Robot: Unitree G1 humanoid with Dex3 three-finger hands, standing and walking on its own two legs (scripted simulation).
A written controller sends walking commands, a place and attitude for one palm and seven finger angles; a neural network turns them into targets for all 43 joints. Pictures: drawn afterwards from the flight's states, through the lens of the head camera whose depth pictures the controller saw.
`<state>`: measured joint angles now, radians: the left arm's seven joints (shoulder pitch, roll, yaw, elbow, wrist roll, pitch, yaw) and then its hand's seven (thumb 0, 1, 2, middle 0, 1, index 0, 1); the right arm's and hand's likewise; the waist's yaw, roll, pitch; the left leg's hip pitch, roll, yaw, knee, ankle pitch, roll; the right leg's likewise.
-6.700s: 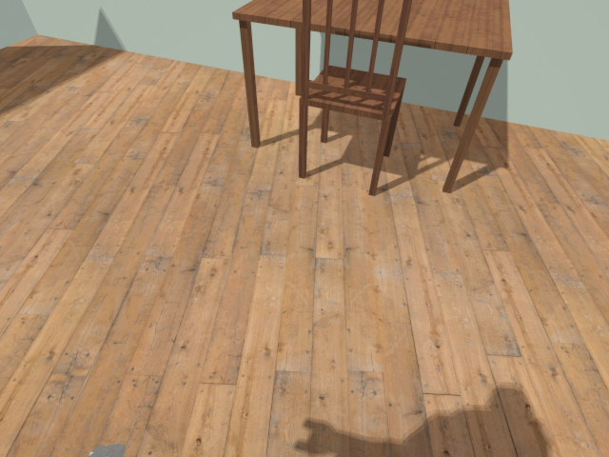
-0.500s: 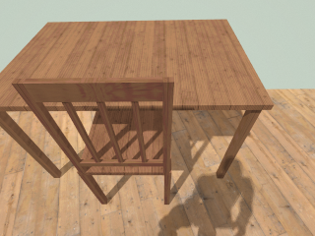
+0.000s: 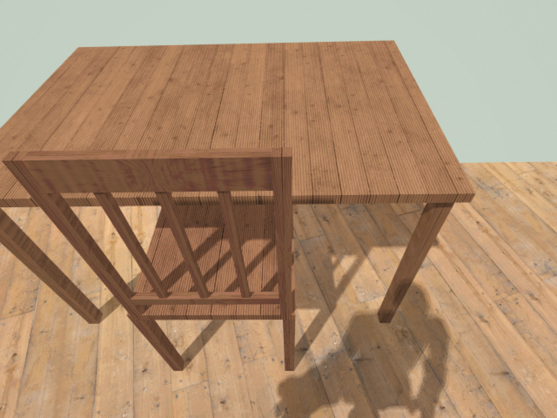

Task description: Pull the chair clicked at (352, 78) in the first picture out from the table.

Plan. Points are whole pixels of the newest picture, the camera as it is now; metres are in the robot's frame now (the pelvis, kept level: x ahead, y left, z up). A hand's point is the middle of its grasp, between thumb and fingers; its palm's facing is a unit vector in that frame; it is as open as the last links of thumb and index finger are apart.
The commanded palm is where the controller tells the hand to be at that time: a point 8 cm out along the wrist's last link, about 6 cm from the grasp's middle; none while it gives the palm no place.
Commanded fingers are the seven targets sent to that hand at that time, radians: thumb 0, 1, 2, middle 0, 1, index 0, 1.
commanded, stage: look again from close up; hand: left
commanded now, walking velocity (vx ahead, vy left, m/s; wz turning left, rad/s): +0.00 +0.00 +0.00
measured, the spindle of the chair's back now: (187, 252) +0.41 +0.20 -0.06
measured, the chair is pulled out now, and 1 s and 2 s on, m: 0.00 0.00 0.00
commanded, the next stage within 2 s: raise the hand toward the chair's back in 0.44 s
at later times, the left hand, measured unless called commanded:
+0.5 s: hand out of the picture -0.02 +0.16 -0.17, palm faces +0.02 -0.98 -0.19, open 7.4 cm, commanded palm none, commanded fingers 0.00 0.90 0.90 -0.20 -0.30 -0.20 -0.30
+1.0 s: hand out of the picture +0.12 +0.15 -0.09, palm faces +0.07 -1.00 +0.02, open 9.5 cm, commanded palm +0.10 +0.22 -0.06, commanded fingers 0.00 0.34 0.66 -0.14 -0.21 -0.14 -0.21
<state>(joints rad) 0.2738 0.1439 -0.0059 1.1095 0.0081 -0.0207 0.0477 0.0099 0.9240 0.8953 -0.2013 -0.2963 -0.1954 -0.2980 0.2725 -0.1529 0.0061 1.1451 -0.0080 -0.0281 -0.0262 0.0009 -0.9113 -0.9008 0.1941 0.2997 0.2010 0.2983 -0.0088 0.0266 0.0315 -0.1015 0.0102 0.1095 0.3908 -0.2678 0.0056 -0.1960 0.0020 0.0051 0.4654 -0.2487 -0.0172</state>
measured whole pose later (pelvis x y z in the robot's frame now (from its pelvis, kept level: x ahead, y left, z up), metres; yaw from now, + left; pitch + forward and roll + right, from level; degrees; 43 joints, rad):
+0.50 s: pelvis -0.01 +0.00 +0.00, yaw +0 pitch -1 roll +1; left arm 0.32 0.12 -0.01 1.12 0.01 -0.02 0.04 0.01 0.91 0.90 -0.20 -0.30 -0.20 -0.30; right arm 0.30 -0.14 0.01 1.16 0.00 -0.03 -0.02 0.00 -0.91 -0.90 0.19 0.30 0.20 0.30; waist -0.01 0.01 0.03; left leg -0.11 0.02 0.11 0.39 -0.25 0.00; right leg -0.20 0.01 0.00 0.44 -0.22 -0.02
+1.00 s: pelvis -0.04 +0.00 -0.08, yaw +4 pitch +11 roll +1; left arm 0.47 0.13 0.02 0.16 -0.12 -0.51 -0.17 0.01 0.57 0.75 -0.17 -0.24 -0.17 -0.25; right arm 0.12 -0.28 -0.07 0.46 0.01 -0.22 0.03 0.01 -0.91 -0.90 0.19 0.30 0.20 0.30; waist 0.01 -0.08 -0.13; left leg -0.78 0.01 0.04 1.11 -0.52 0.01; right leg -0.82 -0.04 -0.06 1.12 -0.49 -0.03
